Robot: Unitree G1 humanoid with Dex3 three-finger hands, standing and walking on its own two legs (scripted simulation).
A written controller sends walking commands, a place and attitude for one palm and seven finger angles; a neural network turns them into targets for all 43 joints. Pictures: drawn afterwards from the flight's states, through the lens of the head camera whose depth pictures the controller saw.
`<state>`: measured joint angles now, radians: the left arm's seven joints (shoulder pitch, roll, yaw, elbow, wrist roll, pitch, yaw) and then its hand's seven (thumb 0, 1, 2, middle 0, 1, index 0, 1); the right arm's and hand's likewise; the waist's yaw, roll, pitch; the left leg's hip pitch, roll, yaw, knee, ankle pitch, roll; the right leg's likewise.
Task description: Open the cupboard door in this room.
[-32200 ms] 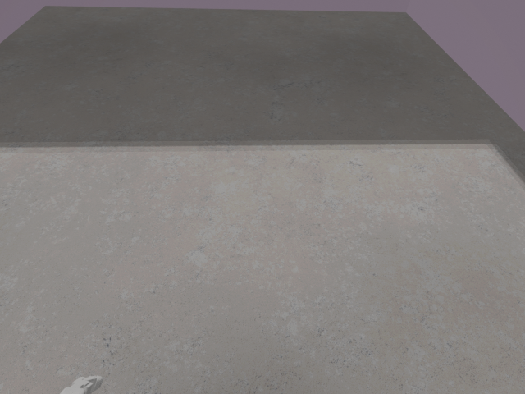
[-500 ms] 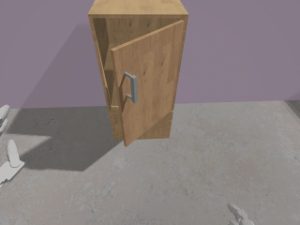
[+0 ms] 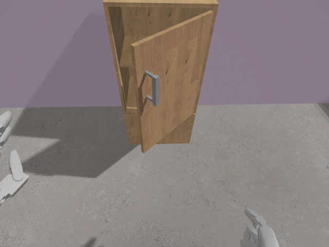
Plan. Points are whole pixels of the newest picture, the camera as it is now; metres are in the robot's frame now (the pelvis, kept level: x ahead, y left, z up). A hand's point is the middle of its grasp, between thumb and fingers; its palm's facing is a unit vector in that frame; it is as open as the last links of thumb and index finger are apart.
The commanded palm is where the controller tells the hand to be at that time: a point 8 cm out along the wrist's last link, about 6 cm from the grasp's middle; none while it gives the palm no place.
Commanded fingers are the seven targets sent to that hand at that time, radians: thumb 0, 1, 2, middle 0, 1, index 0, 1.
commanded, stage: let the arm hang, fingers relaxed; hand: left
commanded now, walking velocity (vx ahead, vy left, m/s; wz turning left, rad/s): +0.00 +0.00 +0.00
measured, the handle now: (152, 88) +0.63 +0.09 +0.01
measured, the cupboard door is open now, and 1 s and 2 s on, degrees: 43 43 43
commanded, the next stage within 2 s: look to check the result in 1.10 s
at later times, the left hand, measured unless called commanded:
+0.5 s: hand out of the picture -0.04 +0.17 -0.17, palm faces +0.05 -0.97 -0.23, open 7.2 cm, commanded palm none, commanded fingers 0.00 0.90 0.90 -0.20 -0.30 -0.20 -0.30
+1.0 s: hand out of the picture +0.07 +0.17 -0.16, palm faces +0.05 -0.96 -0.26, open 7.4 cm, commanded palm none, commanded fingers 0.00 0.90 0.90 -0.20 -0.30 -0.20 -0.30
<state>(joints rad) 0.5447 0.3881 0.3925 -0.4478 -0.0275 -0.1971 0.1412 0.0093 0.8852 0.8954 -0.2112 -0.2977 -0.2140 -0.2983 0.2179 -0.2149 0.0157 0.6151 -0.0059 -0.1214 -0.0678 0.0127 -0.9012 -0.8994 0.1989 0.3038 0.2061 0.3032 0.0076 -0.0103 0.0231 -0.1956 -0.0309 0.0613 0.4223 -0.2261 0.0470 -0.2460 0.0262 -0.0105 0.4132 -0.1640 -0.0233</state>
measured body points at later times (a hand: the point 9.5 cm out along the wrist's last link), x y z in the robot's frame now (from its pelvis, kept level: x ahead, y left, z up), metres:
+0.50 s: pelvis -0.01 -0.03 +0.00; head +0.02 -0.03 +0.45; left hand -0.04 +0.22 -0.15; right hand -0.03 -0.29 -0.15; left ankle +0.00 +0.08 -0.74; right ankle +0.03 -0.10 -0.74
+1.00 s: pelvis +0.01 -0.04 +0.00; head +0.01 -0.05 +0.45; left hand +0.07 +0.22 -0.14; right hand +0.03 -0.28 -0.16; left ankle +0.00 +0.08 -0.74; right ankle +0.03 -0.10 -0.74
